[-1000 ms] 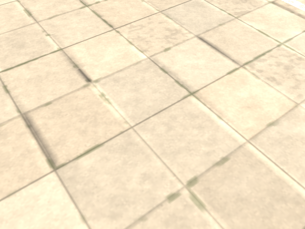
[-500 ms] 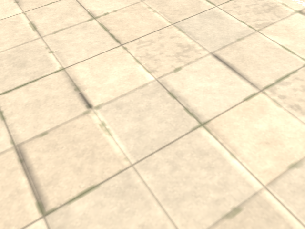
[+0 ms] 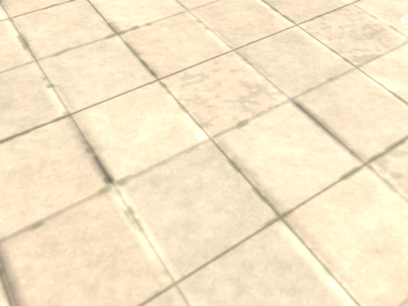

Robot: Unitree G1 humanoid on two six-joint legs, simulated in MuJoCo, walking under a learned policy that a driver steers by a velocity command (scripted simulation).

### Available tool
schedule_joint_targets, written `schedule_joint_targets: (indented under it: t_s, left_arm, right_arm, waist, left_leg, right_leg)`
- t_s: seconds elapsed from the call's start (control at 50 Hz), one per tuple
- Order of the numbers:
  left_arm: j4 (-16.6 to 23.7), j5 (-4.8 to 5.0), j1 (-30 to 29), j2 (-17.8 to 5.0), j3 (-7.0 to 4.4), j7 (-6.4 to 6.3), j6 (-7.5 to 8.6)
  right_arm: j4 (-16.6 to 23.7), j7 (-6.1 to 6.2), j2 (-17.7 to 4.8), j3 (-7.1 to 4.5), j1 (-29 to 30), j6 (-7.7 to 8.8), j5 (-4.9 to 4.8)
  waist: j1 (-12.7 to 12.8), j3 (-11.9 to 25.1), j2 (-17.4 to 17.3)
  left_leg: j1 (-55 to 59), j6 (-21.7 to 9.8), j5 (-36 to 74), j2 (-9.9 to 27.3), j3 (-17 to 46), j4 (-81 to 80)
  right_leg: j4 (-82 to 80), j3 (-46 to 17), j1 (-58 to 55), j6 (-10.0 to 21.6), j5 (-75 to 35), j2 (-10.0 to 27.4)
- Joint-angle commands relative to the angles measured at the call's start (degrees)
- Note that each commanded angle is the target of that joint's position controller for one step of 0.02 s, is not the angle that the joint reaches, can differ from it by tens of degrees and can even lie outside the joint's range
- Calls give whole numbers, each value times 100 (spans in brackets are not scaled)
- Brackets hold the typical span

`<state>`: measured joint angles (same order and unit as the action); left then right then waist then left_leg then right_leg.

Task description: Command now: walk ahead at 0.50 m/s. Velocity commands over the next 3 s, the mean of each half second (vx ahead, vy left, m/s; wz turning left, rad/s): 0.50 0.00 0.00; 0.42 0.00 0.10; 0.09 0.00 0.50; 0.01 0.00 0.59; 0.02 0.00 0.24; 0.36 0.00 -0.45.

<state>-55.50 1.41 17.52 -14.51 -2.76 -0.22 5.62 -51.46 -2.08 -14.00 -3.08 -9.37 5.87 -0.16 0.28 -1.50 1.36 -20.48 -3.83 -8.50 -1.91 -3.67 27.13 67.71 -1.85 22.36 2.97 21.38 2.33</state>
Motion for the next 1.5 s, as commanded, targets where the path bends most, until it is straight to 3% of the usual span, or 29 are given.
schedule_joint_targets:
  t_s: [0.02, 0.14, 0.32, 0.38, 0.42, 0.44, 0.46, 0.48, 0.5, 0.52, 0.56, 0.64, 0.8, 0.9, 0.96, 0.98, 1.0, 1.02, 1.04, 1.06, 1.08, 1.16, 1.26, 1.38, 1.42, 1.44, 1.46, 1.48, 1.5]
  left_arm:
    - [332, -27, 149, -403, -158, -50, -10]
    - [656, -117, -764, -333, -194, -71, -122]
    - [1145, -22, -2276, -206, -66, 168, -8]
    - [1211, -7, -2173, -353, -96, 260, 50]
    - [936, -35, -1168, -654, -259, 242, 68]
    - [621, -62, -117, -972, -405, 196, 63]
    - [462, -188, 786, -1546, -542, 149, 45]
    - [391, -118, 906, -1353, -465, 169, 16]
    - [455, -73, 511, -971, -335, 171, 25]
    - [583, -86, 4, -749, -267, 155, 22]
    - [656, -172, -638, -427, -157, 194, 60]
    - [466, -180, -453, -565, -181, 172, 111]
    - [171, -125, 182, -734, -191, -16, 21]
    - [-21, -160, 232, -776, -203, -87, -120]
    - [134, -69, -211, -943, -269, -199, -242]
    - [242, -154, -38, -896, -243, -230, -252]
    - [349, -380, 557, -355, -74, -172, -185]
    - [353, -263, 758, -243, 24, -96, -89]
    - [442, -95, 334, -659, -92, -59, -61]
    - [574, -12, -128, -723, -114, -104, -109]
    - [585, -72, -335, -767, -156, -185, -195]
    - [741, -179, -287, -614, -209, -345, -445]
    - [916, -188, -709, -619, -220, -371, -519]
    - [1088, -110, -971, -647, -211, -272, -386]
    - [1026, -75, -681, -672, -229, -206, -323]
    - [955, -77, -426, -752, -266, -174, -305]
    - [934, -175, -211, -1099, -353, -179, -311]
    - [1029, -348, -471, -1638, -466, -207, -386]
    - [1192, -522, -664, -1354, -409, -199, -382]
  right_arm:
    - [136, -16, -420, -68, -197, 81, 73]
    - [-141, 173, -737, -130, -783, 46, 32]
    - [-519, 250, -839, -151, -1562, -111, -60]
    - [-561, 286, -934, -207, -1477, -183, -85]
    - [-498, 291, -980, -218, -1190, -229, -92]
    - [-427, 287, -825, -152, -1138, -237, -53]
    - [-303, 248, -318, 7, -1641, -166, 25]
    - [-392, 199, -90, 98, -1813, -18, -40]
    - [-299, 168, -689, -58, -1340, 97, -190]
    - [-149, 168, -807, -82, -851, 149, -266]
    - [-136, 245, -708, -151, -625, 64, -133]
    - [-151, 288, -389, -155, -731, -172, -76]
    - [287, 187, -256, -108, 791, -120, -40]
    - [455, 8, -308, -59, 1041, -106, -58]
    - [270, -51, -838, -287, -27, -80, 16]
    - [200, -5, -1252, -424, -532, -83, 52]
    - [284, 76, -1666, -480, -740, -154, 101]
    - [364, 57, -1473, -379, -834, -171, 47]
    - [505, 56, -1233, -340, -604, -216, 28]
    - [626, 89, -1034, -294, -161, -256, -6]
    - [707, 117, -907, -249, 126, -297, -17]
    - [837, 202, -994, -300, 291, -390, 114]
    - [1009, 371, -1137, -373, 229, -524, -8]
    - [1130, 448, -1113, -389, 130, -681, -9]
    - [1216, 465, -1095, -378, 216, -741, -51]
    - [1251, 478, -1043, -359, 212, -776, -93]
    - [1284, 490, -810, -291, 49, -797, -106]
    - [1457, 467, -562, -258, -77, -758, -144]
    - [1476, 420, -1074, -394, -17, -661, -24]
  waist:
    - [58, 438, -562]
    - [-64, 10, -393]
    - [-525, -389, -457]
    - [-318, -279, -582]
    - [271, 333, -670]
    - [688, 1010, -512]
    - [661, 1994, 600]
    - [590, 2543, 1432]
    - [606, 1837, 976]
    - [486, 1161, 642]
    - [88, 464, 203]
    - [-164, 182, 246]
    - [206, -216, 180]
    - [219, -66, 327]
    - [-409, 568, 339]
    - [-521, 1041, -200]
    - [-142, 1769, -1500]
    - [-224, 2698, -1602]
    - [-337, 2399, -941]
    - [-274, 1701, -543]
    - [-161, 1175, -150]
    - [148, 882, -714]
    - [4, 1011, -794]
    - [-115, 805, -1028]
    - [75, 791, -1057]
    - [221, 778, -1005]
    - [190, 907, -475]
    - [-152, 674, 1244]
    - [-46, 684, 1439]
  left_leg:
    - [1170, -922, 587, 1492, 1792, -1693]
    - [1257, -943, 1203, 1411, 1167, -2053]
    - [2280, -750, 1140, 1546, 799, -1795]
    - [2634, -628, 1891, 1739, 825, -1362]
    - [2477, -443, 3613, 1496, 575, -260]
    - [1767, -261, 3438, 1172, 350, 1001]
    - [-340, 102, 1231, 461, 67, 3280]
    - [-1622, 222, -2323, -185, 669, 4586]
    - [-2203, 89, -2219, 212, 1075, 5104]
    - [-2306, 3, -1723, 520, 900, 5014]
    - [-1733, 17, -949, 963, 790, 4234]
    - [-1466, 158, -382, 1100, 714, 3507]
    - [-1770, 315, 1548, 838, 432, 1024]
    - [-1198, 75, 1236, 518, 314, 474]
    - [56, -215, 995, 56, 54, -17]
    - [1211, -424, 2906, 466, 624, -14]
    - [3225, -1328, 5166, 1829, 2434, 499]
    - [3902, -2101, 4759, 2537, 3937, -55]
    - [3340, -1826, 3695, 2155, 3463, -255]
    - [2583, -1518, 2800, 1849, 2867, -442]
    - [1694, -1320, 2267, 1639, 2503, -674]
    - [258, -1147, 1404, 1166, 2193, -1068]
    - [231, -952, -157, 1027, 2470, -1144]
    - [378, -790, -652, 920, 3024, -1047]
    - [384, -656, -377, 800, 3126, -840]
    - [194, -481, -400, 606, 3036, -648]
    - [-406, -182, -1095, 264, 2639, 79]
    - [-1624, 140, -2238, -742, 1339, 1451]
    - [-1811, 384, -2629, -491, 1278, 2770]
  right_leg:
    - [-50, -261, 1099, 26, -628, 622]
    - [-1528, -134, 1929, -244, -1899, 688]
    - [-3568, 165, 1903, -143, -2445, 304]
    - [-3833, 229, 1485, 74, -1861, 167]
    - [-4002, 534, -73, 305, -1764, -206]
    - [-3866, 318, -1661, 529, -1941, -30]
    - [-3879, -1850, -4034, 1279, -1653, 1476]
    - [-4875, -3988, -4764, 1783, -957, 2154]
    - [-5017, -3481, -4200, 1468, -553, 1932]
    - [-5120, -2612, -3331, 1238, -761, 1722]
    - [-5532, -1545, -1817, 1001, -1499, 1260]
    - [-6041, -878, -1119, 1087, -1968, 1057]
    - [-6144, -49, -1564, 802, -2485, 817]
    - [-5314, 443, -2188, 568, -4150, 1039]
    - [-3622, 641, -2414, 203, -5209, 815]
    - [-2273, 867, -1733, -106, -4167, 442]
    - [-114, 891, 311, -514, -14, -361]
    - [1177, -21, 1171, -578, 1941, -766]
    - [1425, -398, 1442, -497, 1586, -422]
    - [1152, -277, 1657, -463, 1097, -212]
    - [740, -229, 1552, -496, 766, -20]
    - [-638, -176, 655, -511, 287, -51]
    - [-1644, -316, 655, -652, -363, -189]
    - [-2846, -361, 218, -629, -304, -400]
    - [-3760, -263, -340, -507, -602, -445]
    - [-4447, -213, -879, -410, -999, -335]
    - [-4822, -813, -1631, -121, -1104, 536]
    - [-5105, -2247, -1867, 659, -1966, 1781]
    - [-5219, -2847, -1403, 1230, -2611, 2299]
